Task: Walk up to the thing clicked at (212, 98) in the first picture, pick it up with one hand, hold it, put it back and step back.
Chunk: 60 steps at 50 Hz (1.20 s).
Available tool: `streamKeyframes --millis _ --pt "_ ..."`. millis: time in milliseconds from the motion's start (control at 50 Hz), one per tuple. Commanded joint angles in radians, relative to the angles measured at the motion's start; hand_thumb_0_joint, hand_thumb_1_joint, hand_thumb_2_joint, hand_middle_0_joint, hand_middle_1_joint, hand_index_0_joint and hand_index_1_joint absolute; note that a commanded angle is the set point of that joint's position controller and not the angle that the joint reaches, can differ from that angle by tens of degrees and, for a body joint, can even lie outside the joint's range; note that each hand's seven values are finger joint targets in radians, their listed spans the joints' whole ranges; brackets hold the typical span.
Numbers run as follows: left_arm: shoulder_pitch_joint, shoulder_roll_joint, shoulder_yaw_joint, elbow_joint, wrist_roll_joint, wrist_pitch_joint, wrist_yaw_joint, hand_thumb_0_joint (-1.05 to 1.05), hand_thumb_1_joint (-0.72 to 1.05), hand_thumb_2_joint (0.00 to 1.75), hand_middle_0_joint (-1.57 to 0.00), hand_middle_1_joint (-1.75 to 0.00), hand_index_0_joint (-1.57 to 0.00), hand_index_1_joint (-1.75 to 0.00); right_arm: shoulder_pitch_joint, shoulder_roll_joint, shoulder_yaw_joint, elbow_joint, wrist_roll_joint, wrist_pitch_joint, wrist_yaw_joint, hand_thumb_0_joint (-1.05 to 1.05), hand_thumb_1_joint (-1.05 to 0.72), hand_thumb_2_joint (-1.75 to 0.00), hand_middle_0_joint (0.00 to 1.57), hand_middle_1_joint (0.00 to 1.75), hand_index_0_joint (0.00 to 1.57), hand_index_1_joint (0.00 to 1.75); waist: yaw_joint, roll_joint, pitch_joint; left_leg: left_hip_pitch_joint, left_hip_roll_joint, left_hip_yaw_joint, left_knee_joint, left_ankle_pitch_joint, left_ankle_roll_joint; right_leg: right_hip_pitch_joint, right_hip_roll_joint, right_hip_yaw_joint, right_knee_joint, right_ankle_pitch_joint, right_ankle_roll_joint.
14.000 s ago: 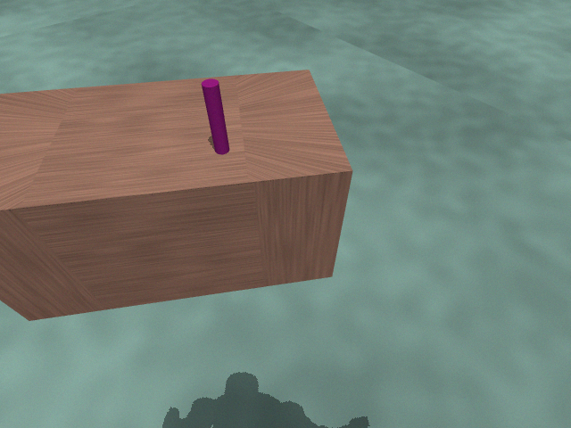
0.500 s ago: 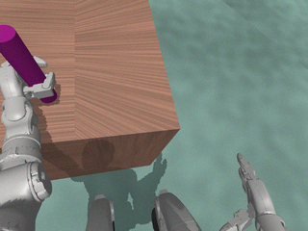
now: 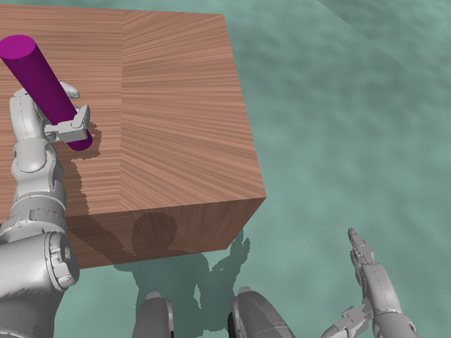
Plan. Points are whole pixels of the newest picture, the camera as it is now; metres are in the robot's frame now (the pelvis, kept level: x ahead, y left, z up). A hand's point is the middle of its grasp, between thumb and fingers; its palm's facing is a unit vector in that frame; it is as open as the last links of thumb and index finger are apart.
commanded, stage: settle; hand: left
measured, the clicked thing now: (55, 104) +0.50 +0.23 +0.07
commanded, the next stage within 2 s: lift in 0.28 s
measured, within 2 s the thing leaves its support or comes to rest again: neither
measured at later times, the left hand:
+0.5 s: hand (66, 99) +0.51 +0.22 +0.07, palm faces +0.22 -0.97 -0.03, open 6.0 cm
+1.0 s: hand (58, 98) +0.46 +0.20 +0.13, palm faces +0.21 -0.98 -0.04, open 6.0 cm
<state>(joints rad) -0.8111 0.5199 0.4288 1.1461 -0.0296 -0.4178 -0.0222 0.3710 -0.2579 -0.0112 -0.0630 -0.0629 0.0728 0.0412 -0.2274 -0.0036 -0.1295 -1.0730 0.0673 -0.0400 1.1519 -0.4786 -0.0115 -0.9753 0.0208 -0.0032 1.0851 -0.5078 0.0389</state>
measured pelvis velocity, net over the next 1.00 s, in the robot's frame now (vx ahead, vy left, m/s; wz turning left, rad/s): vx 0.02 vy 0.00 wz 0.01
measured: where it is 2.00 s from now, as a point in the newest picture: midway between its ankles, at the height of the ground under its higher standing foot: outside the picture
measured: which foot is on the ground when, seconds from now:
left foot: down 0.00-1.00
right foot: down 0.00-1.00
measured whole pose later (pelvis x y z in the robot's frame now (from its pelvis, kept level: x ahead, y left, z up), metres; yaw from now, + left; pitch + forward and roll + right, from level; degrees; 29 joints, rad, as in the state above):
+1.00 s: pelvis +0.02 +0.00 +0.04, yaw +0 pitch +14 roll -2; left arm -0.56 0.31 0.28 0.73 -0.11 -0.20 0.02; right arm 0.41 -0.25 -0.08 0.08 0.00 0.08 -0.01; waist -0.08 0.03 -0.15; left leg -0.76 0.06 0.00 0.94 -0.44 -0.01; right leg -0.67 0.00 0.02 0.89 -0.47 0.04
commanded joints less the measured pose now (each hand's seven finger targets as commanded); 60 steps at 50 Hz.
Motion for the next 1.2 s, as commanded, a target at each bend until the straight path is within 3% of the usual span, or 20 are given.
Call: streamKeyframes --millis 0,80,120,140,160,200,240,300,340,400,480,620,760,820,900,920,960,980,1020,1180 --pt "-0.505 0.282 0.023 -0.303 -0.032 -0.093 -0.004 0.0 0.45 1.45 -1.43 -1.53 -1.43 -1.55 0.04 -0.154 -0.101 -0.158 0.009 -0.052 -0.015 0.0 0.55 -0.05 0.05 0.05 0.05 0.05 0.009 0.235 -0.577 0.52 -0.024 -0.003 -0.115 0.439 0.018 0.183 0.022 -0.03 -0.109 0.415 -0.045" --pt "-0.521 0.284 0.02 -0.323 -0.024 -0.083 0.005 0.0 0.44 1.45 -1.42 -1.52 -1.42 -1.54 0.039 -0.148 -0.1 -0.144 0.008 -0.049 -0.016 0.0 0.55 -0.05 0.05 0.05 0.05 0.05 0.01 0.254 -0.568 0.524 -0.023 -0.001 -0.131 0.414 0.017 0.181 0.021 -0.03 -0.12 0.39 -0.046" --pt "-0.471 0.236 0.006 -0.248 -0.026 -0.068 0.005 0.0 0.45 1.44 -1.4 -1.5 -1.41 -1.52 0.018 -0.146 -0.099 -0.143 0.008 -0.048 -0.013 0.0 0.55 -0.05 0.05 0.05 0.05 0.05 0.011 0.23 -0.526 0.524 -0.019 -0.007 -0.14 0.427 0.012 0.154 0.025 -0.039 -0.125 0.382 -0.05" --pt "-0.501 0.271 0.015 -0.319 -0.027 -0.071 0.006 0.0 0.47 1.45 -1.4 -1.5 -1.4 -1.52 0.018 -0.165 -0.121 -0.135 0.01 -0.049 -0.016 0.0 0.55 -0.05 0.05 0.05 0.05 0.05 0.013 0.26 -0.55 0.56 -0.016 -0.01 -0.141 0.449 0.009 0.152 0.025 -0.039 -0.122 0.385 -0.052" --pt "-0.485 0.247 0.005 -0.276 -0.027 -0.064 0.003 0.0 0.47 1.45 -1.4 -1.5 -1.4 -1.52 0.035 -0.159 -0.107 -0.132 0.006 -0.046 -0.014 0.0 0.55 -0.05 0.05 0.05 0.05 0.05 0.006 0.249 -0.556 0.575 -0.011 -0.014 -0.137 0.481 0.008 0.149 0.027 -0.044 -0.124 0.401 -0.052" --pt "-0.542 0.275 0.017 -0.346 -0.027 -0.068 0.001 0.0 0.47 1.46 -1.42 -1.51 -1.42 -1.53 0.006 -0.147 -0.103 -0.147 0.01 -0.049 -0.014 0.0 0.55 -0.05 0.05 0.05 0.05 0.05 0.015 0.26 -0.573 0.58 -0.012 -0.012 -0.14 0.48 0.007 0.157 0.025 -0.04 -0.125 0.401 -0.052" --pt "-0.481 0.207 -0.013 -0.249 -0.032 -0.052 -0.005 0.0 0.46 1.46 -1.42 -1.53 -1.42 -1.55 0.022 -0.144 -0.1 -0.127 0.011 -0.046 -0.016 0.0 0.56 -0.05 0.05 0.05 0.05 0.05 0.003 0.208 -0.529 0.542 -0.014 -0.01 -0.146 0.469 0.015 0.172 0.025 -0.039 -0.134 0.42 -0.049" --pt "-0.501 0.261 0.012 -0.295 -0.03 -0.053 0.005 0.0 0.47 1.46 -1.41 -1.52 -1.41 -1.54 -0.004 -0.166 -0.114 -0.135 0.012 -0.048 -0.017 0.0 0.56 -0.05 0.05 0.05 0.05 0.05 0.023 0.227 -0.551 0.568 -0.012 -0.014 -0.157 0.47 0.011 0.179 0.026 -0.043 -0.134 0.404 -0.051" --pt "-0.554 0.261 0.01 -0.353 -0.032 -0.058 0.005 0.0 0.48 1.47 -1.42 -1.53 -1.42 -1.54 0.023 -0.139 -0.097 -0.124 0.012 -0.042 -0.015 0.0 0.56 -0.05 0.05 0.05 0.05 0.05 0.02 0.243 -0.566 0.582 -0.013 -0.011 -0.16 0.461 0.009 0.178 0.026 -0.042 -0.139 0.392 -0.05" --pt "-0.472 0.221 0.0 -0.266 -0.043 -0.041 -0.001 0.0 0.51 1.41 -1.4 -1.52 -1.43 -1.52 0.024 -0.163 -0.128 -0.121 0.017 -0.046 -0.022 0.0 0.55 -0.05 0.05 0.05 0.05 0.05 0.01 0.188 -0.545 0.566 -0.015 -0.004 -0.163 0.454 0.017 0.204 0.024 -0.038 -0.15 0.417 -0.045" --pt "-0.496 0.237 -0.008 -0.346 -0.038 -0.034 -0.005 0.0 0.49 1.4 -1.4 -1.51 -1.42 -1.51 0.032 -0.147 -0.106 -0.141 0.018 -0.042 -0.021 0.0 0.55 -0.05 0.05 0.05 0.05 0.05 0.034 0.218 -0.589 0.588 -0.02 0.004 -0.158 0.508 0.016 0.241 0.019 -0.032 -0.153 0.473 -0.041" --pt "-0.455 0.212 -0.013 -0.445 -0.062 -0.011 0.01 0.0 0.5 1.41 -1.4 -1.52 -1.42 -1.52 0.019 -0.153 -0.124 -0.161 0.032 -0.046 -0.03 0.0 0.55 -0.05 0.05 0.05 0.05 0.05 0.066 0.187 -0.594 0.594 -0.026 0.018 -0.181 0.506 0.022 0.328 0.013 -0.023 -0.181 0.515 -0.033" --pt "-0.359 0.112 -0.075 -0.563 -0.075 0.046 0.024 0.0 0.49 1.39 -1.37 -1.49 -1.4 -1.49 0.054 -0.137 -0.14 -0.071 0.046 -0.043 -0.042 0.0 0.56 -0.05 0.05 0.05 0.05 0.05 0.096 0.185 -0.502 0.635 -0.03 0.028 -0.239 0.475 0.016 0.344 0.013 -0.025 -0.228 0.474 -0.035" --pt "-0.315 0.102 -0.064 -0.638 -0.085 0.081 0.039 0.0 0.47 1.36 -1.37 -1.48 -1.4 -1.48 0.032 -0.135 -0.144 -0.102 0.056 -0.047 -0.048 0.0 0.56 -0.05 0.05 0.05 0.05 0.05 0.123 0.147 -0.5 0.649 -0.03 0.029 -0.272 0.455 0.015 0.394 0.014 -0.025 -0.253 0.459 -0.034" --pt "-0.208 0.002 -0.116 -0.688 -0.106 0.13 0.045 0.0 0.48 1.36 -1.37 -1.48 -1.39 -1.47 0.03 -0.145 -0.168 -0.048 0.064 -0.052 -0.063 0.0 0.56 -0.05 0.05 0.05 0.05 0.05 0.132 0.09 -0.447 0.664 -0.027 0.033 -0.297 0.473 0.017 0.406 0.014 -0.024 -0.271 0.478 -0.034" --pt "-0.21 -0.012 -0.136 -0.719 -0.105 0.14 0.044 0.0 0.45 1.36 -1.37 -1.48 -1.4 -1.47 0.038 -0.116 -0.139 -0.04 0.065 -0.053 -0.064 0.0 0.57 -0.05 0.05 0.05 0.05 0.05 0.136 0.092 -0.431 0.661 -0.029 0.035 -0.301 0.477 0.017 0.42 0.013 -0.024 -0.277 0.485 -0.032" --pt "-0.167 -0.019 -0.14 -0.73 -0.105 0.164 0.046 0.0 0.47 1.37 -1.39 -1.49 -1.41 -1.48 0.037 -0.113 -0.145 -0.01 0.071 -0.052 -0.07 0.0 0.57 -0.05 0.05 0.05 0.05 0.05 0.142 0.073 -0.409 0.659 -0.032 0.041 -0.317 0.466 0.019 0.442 0.01 -0.019 -0.287 0.491 -0.03" --pt "-0.162 -0.02 -0.134 -0.748 -0.11 0.174 0.05 0.0 0.47 1.37 -1.38 -1.48 -1.41 -1.48 0.036 -0.138 -0.173 0.006 0.073 -0.052 -0.074 0.0 0.57 -0.04 0.05 0.05 0.05 0.05 0.141 0.058 -0.377 0.66 -0.032 0.043 -0.329 0.45 0.019 0.432 0.01 -0.019 -0.294 0.473 -0.032" --pt "-0.173 -0.035 -0.143 -0.81 -0.113 0.19 0.056 0.0 0.48 1.38 -1.37 -1.48 -1.4 -1.48 0.011 -0.114 -0.146 0.007 0.073 -0.057 -0.078 0.0 0.57 -0.04 0.05 0.05 0.05 0.05 0.155 0.077 -0.364 0.687 -0.033 0.043 -0.35 0.434 0.012 0.432 0.009 -0.022 -0.308 0.44 -0.035" --pt "-0.064 -0.066 -0.148 -0.989 -0.122 0.261 0.089 0.0 0.47 1.33 -1.34 -1.44 -1.37 -1.43 0.004 -0.124 -0.174 0.074 0.081 -0.069 -0.105 0.0 0.57 -0.04 0.05 0.05 0.05 0.05 0.177 0.041 -0.34 0.713 -0.043 0.056 -0.394 0.419 0.014 0.518 0.0 -0.016 -0.348 0.446 -0.03"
